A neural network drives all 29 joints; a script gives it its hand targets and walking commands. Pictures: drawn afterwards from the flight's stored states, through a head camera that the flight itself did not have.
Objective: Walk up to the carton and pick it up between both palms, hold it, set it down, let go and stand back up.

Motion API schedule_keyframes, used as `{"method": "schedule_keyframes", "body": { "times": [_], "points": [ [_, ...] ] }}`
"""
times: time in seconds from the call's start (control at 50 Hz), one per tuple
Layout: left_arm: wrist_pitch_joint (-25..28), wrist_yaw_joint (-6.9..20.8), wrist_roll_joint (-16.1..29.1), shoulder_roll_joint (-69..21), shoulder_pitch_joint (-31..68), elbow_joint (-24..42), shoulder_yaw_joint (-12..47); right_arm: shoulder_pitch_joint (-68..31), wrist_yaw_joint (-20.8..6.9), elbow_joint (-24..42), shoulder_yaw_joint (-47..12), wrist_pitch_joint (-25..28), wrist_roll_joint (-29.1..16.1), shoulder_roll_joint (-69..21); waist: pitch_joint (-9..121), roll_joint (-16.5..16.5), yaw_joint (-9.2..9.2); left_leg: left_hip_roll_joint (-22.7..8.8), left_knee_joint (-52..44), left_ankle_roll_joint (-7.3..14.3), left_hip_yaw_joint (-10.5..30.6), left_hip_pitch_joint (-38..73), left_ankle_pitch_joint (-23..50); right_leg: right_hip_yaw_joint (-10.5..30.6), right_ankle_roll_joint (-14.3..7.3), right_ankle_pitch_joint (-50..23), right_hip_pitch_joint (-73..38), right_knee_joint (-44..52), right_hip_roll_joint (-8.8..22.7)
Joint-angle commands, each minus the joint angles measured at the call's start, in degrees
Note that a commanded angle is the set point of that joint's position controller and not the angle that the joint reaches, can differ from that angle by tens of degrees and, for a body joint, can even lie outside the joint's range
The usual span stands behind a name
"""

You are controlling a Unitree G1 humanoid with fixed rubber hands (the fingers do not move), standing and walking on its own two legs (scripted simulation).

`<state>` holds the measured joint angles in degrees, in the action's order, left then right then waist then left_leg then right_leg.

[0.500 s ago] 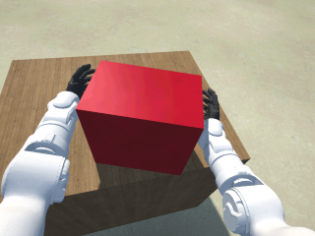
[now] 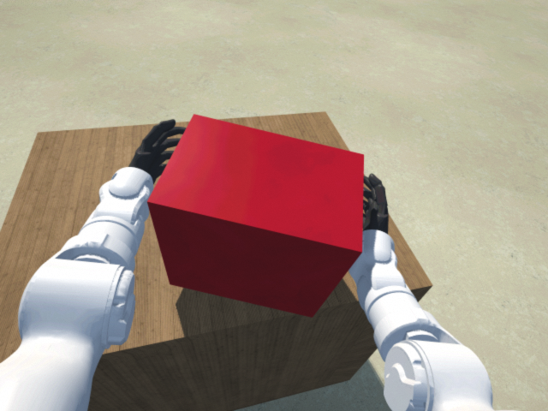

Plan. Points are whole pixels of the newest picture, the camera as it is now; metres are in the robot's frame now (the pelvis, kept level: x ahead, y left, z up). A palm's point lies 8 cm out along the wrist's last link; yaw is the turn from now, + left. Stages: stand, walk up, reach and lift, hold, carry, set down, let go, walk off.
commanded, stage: reach and lift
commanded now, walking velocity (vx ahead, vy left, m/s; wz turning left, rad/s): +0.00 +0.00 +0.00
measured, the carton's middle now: (258, 225) +0.41 -0.03 +0.05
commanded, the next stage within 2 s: none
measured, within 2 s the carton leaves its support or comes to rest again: neither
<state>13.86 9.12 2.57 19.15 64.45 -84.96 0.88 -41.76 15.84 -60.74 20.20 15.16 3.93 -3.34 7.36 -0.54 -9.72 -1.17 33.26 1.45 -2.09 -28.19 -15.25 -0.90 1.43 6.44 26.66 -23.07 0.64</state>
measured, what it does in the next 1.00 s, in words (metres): stands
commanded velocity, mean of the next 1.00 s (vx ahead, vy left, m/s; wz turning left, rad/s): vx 0.00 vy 0.00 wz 0.00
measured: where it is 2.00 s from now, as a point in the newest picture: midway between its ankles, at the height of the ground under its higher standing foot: outside the picture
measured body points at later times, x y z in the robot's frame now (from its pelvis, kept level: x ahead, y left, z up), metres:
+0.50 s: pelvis +0.02 -0.01 +0.01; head +0.01 +0.01 +0.46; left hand +0.49 +0.12 +0.17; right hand +0.39 -0.22 +0.11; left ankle +0.01 +0.08 -0.73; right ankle +0.05 -0.16 -0.73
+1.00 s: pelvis +0.01 -0.01 +0.01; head -0.03 +0.01 +0.46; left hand +0.44 +0.13 +0.19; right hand +0.38 -0.22 +0.16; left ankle +0.01 +0.08 -0.73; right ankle +0.05 -0.16 -0.73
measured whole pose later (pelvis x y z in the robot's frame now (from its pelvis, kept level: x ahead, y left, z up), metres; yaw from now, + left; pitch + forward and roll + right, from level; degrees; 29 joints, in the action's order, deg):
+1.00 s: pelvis +0.01 -0.01 +0.01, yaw +1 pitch -2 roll -2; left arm -16.1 4.8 0.3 14.0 44.4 -43.3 -6.2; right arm -34.6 14.2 -35.6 10.4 -11.2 -9.2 1.5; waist 4.4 -0.4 -7.4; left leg -1.2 26.5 1.2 -2.1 -9.9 -14.9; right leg -1.0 1.4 7.8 9.9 -19.5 0.5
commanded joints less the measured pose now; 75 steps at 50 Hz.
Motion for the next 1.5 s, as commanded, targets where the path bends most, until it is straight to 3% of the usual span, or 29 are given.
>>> {"method": "schedule_keyframes", "body": {
  "times": [0.0,0.12,0.16,0.22,0.28,0.42,0.44,0.52,0.58,0.6,0.66,0.7,0.76,0.8,0.82,0.88,0.9,0.92,0.96,1.0,1.04,1.12,1.16,1.3,1.36,1.38,1.42,1.46,1.48],
  "points": [
    [4.6,3.5,-8.3,-42.7,32.5,6.5,-4.0,-52.3,-10.1,14.0,-15.2,5.7,4.3,-31.5,30.5,8.1,3.65,1.5,-6.1,-5.4,2.0,21.1,18.6,-4.2,-2.3,-9.1,-16.4,4.1,-2.4],
    [3.1,1.9,-7.4,-43.7,32.5,8.7,-2.7,-55.6,-10.9,17.5,-16.8,2.5,2.5,-31.9,27.4,7.4,4.84,1.6,-9.6,-4.5,1.0,20.8,13.8,-4.1,-2.5,-4.7,-17.1,5.2,-2.2],
    [2.0,2.0,-7.4,-44.7,32.7,7.3,-2.3,-53.6,-10.9,17.4,-16.1,2.0,3.0,-30.4,27.0,7.6,2.95,1.5,-10.5,-4.2,1.6,21.2,12.2,-4.6,-2.6,-4.1,-16.0,5.4,-2.5],
    [1.0,1.6,-8.1,-43.9,31.1,9.6,-3.1,-57.0,-11.9,19.9,-19.0,0.1,0.4,-31.7,26.6,6.9,6.28,2.0,-10.7,-3.8,0.8,20.7,12.8,-3.6,-2.2,-4.3,-19.0,5.2,-1.9],
    [-0.4,1.7,-7.1,-45.3,29.6,11.1,-1.9,-51.0,-11.6,17.6,-21.1,-2.6,-0.8,-31.8,22.6,7.0,5.06,2.0,-11.1,-4.0,1.0,22.4,15.3,-3.4,-2.4,-6.3,-20.8,5.8,-2.1],
    [-3.6,0.7,-3.6,-47.8,25.6,23.8,2.1,-48.0,-11.6,26.2,-29.6,-5.8,-8.5,-32.2,30.7,8.5,5.55,2.7,-8.3,-6.2,1.6,27.5,30.9,-3.3,-1.9,-18.8,-25.4,5.2,-3.2],
    [-5.0,1.1,-4.6,-46.0,22.2,23.2,-0.7,-47.5,-11.2,27.0,-31.0,-7.1,-9.1,-32.6,24.6,4.6,6.87,3.2,-9.4,-5.1,0.6,25.1,27.7,-3.3,-1.2,-17.6,-26.0,5.8,-3.4],
    [-9.3,1.9,-4.1,-45.8,23.4,31.4,0.0,-45.8,-11.0,31.0,-33.5,-10.8,-10.9,-30.8,21.9,4.9,7.88,3.4,-10.9,-5.1,0.9,26.7,27.8,-2.9,-1.2,-15.2,-27.8,6.5,-3.3],
    [-12.8,1.9,-4.5,-44.7,21.7,34.1,-0.4,-43.9,-11.3,30.9,-34.0,-13.9,-11.9,-29.7,17.1,4.4,7.21,3.5,-11.0,-5.3,0.6,25.5,25.0,-3.1,-1.1,-11.5,-26.3,6.9,-3.6],
    [-12.8,1.8,-1.1,-46.9,24.2,43.1,4.9,-46.4,-11.3,39.2,-37.7,-12.8,-14.4,-30.8,28.1,5.6,7.55,3.2,-9.8,-5.6,1.5,29.5,32.2,-3.0,-0.9,-18.4,-27.9,5.5,-3.8],
    [-15.2,0.8,0.7,-48.0,22.8,48.3,6.4,-43.2,-11.2,39.6,-36.7,-14.5,-15.1,-29.2,30.1,7.5,5.18,3.6,-7.5,-7.4,2.3,31.5,37.1,-3.1,-1.0,-20.1,-25.7,5.6,-4.1],
    [-17.8,-0.4,0.7,-48.6,18.8,54.4,7.4,-43.4,-12.2,45.4,-40.9,-16.0,-17.2,-27.4,29.5,6.0,7.66,3.0,-8.3,-7.2,3.1,33.0,38.6,-3.1,-1.1,-17.7,-25.9,6.1,-4.7],
    [-21.9,-0.5,-3.0,-46.5,15.4,51.8,4.2,-40.3,-12.8,40.8,-39.5,-18.9,-17.5,-25.1,22.2,6.5,9.90,2.8,-9.4,-6.8,2.5,31.5,35.7,-2.8,-1.2,-13.0,-24.6,6.4,-4.4],
    [-23.6,0.9,-3.9,-43.9,15.4,51.9,1.0,-41.7,-12.1,44.8,-37.7,-20.0,-16.2,-25.3,20.5,2.8,9.41,3.8,-10.3,-5.4,2.4,29.4,30.1,-2.1,-0.5,-14.5,-27.9,6.9,-4.1],
    [-24.9,0.9,-4.3,-44.0,12.8,53.1,0.4,-43.3,-12.1,48.1,-39.3,-20.3,-17.4,-25.1,20.9,0.8,11.39,4.3,-11.4,-4.4,1.9,27.1,28.1,-1.2,-0.2,-16.0,-30.9,6.4,-3.5],
    [-26.1,0.7,-3.9,-45.0,16.2,57.6,3.1,-42.5,-12.3,47.1,-39.3,-21.5,-18.8,-25.2,21.2,4.5,10.35,4.0,-11.9,-5.5,2.2,29.1,28.3,-1.8,-0.6,-15.2,-31.2,5.8,-3.8],
    [-27.0,0.8,-4.2,-44.5,15.0,57.1,0.9,-45.0,-12.6,48.7,-40.4,-22.2,-19.3,-25.9,20.8,1.6,12.43,3.9,-12.0,-4.6,2.0,28.7,26.6,-1.3,-0.3,-13.1,-31.6,6.0,-3.9],
    [-27.1,0.7,-2.7,-46.4,17.6,60.6,3.6,-45.6,-12.9,48.4,-38.6,-22.2,-18.4,-25.4,23.0,4.2,10.35,3.8,-11.7,-5.4,2.7,29.6,28.1,-1.7,-0.5,-12.7,-30.5,6.0,-4.1],
    [-28.8,-0.3,-3.2,-46.6,16.9,62.0,4.2,-45.6,-13.5,48.6,-40.0,-23.1,-20.3,-25.2,21.1,5.3,11.35,4.0,-11.7,-5.5,2.5,29.3,27.8,-1.3,-0.7,-11.8,-30.3,6.1,-4.1],
    [-30.0,-0.4,-3.0,-47.3,15.0,64.3,5.1,-41.5,-13.7,46.4,-39.1,-24.5,-19.0,-24.0,19.4,4.1,9.39,3.0,-12.1,-6.5,3.7,31.8,30.9,-2.2,-0.6,-11.3,-30.0,6.9,-4.1],
    [-33.2,0.0,-6.2,-46.4,12.8,58.6,1.0,-40.8,-14.1,38.7,-34.0,-26.1,-17.9,-20.2,8.6,4.8,8.85,2.8,-13.9,-6.4,3.8,29.1,23.8,-2.1,-1.6,-3.0,-26.4,8.1,-4.0],
    [-35.1,0.5,-7.1,-47.2,16.6,57.4,-0.5,-49.0,-15.6,40.3,-31.3,-26.3,-16.5,-19.6,7.2,1.2,9.17,2.5,-17.7,-4.2,4.3,24.9,12.3,-2.2,-1.4,2.4,-27.4,8.3,-3.2],
    [-37.2,-0.5,-8.0,-48.3,17.0,55.1,-0.6,-51.2,-16.7,38.2,-30.9,-26.7,-17.6,-18.3,5.4,3.5,9.50,1.8,-18.3,-4.4,4.6,23.2,9.4,-2.5,-2.2,5.6,-24.9,8.7,-2.9],
    [-39.1,-3.7,-4.3,-53.4,20.2,66.1,5.4,-59.9,-18.4,48.7,-37.9,-25.7,-23.1,-22.4,22.5,4.5,12.28,2.2,-13.5,-5.5,4.9,31.0,23.0,-2.7,-1.6,-2.5,-25.3,7.3,-4.3],
    [-42.8,-4.7,-6.8,-51.7,16.6,61.3,1.3,-61.1,-18.5,46.0,-36.8,-27.3,-23.5,-20.2,14.9,2.3,13.81,2.3,-14.6,-4.5,4.4,27.4,23.2,-2.4,-2.3,-1.8,-25.1,8.5,-4.3],
    [-43.3,-4.5,-7.8,-51.3,15.9,61.3,1.5,-57.3,-18.7,41.4,-36.4,-28.5,-23.7,-20.3,14.7,4.4,12.70,2.6,-14.6,-4.8,4.0,27.8,23.3,-2.5,-2.1,-2.8,-25.2,8.3,-4.6],
    [-44.6,-3.6,-9.1,-49.4,12.2,60.3,-2.4,-58.2,-18.3,42.8,-36.7,-29.5,-23.3,-20.1,14.7,-2.1,13.79,2.9,-15.3,-3.2,3.7,25.9,21.0,-2.0,-0.9,-4.1,-29.2,8.2,-4.2],
    [-46.2,-3.2,-9.7,-49.3,10.7,59.8,-4.1,-57.6,-18.0,43.0,-37.0,-30.4,-24.1,-19.5,14.5,-0.8,14.28,3.4,-15.0,-2.9,3.0,25.7,24.6,-2.2,-0.9,-8.1,-31.0,7.9,-4.4],
    [-46.0,-3.0,-8.6,-50.3,10.6,63.7,-0.7,-55.8,-17.7,44.5,-36.0,-30.4,-24.9,-19.3,16.9,0.0,12.12,3.1,-14.5,-3.6,3.3,26.9,27.0,-2.0,-1.0,-9.8,-31.7,7.9,-5.0]
  ]
}}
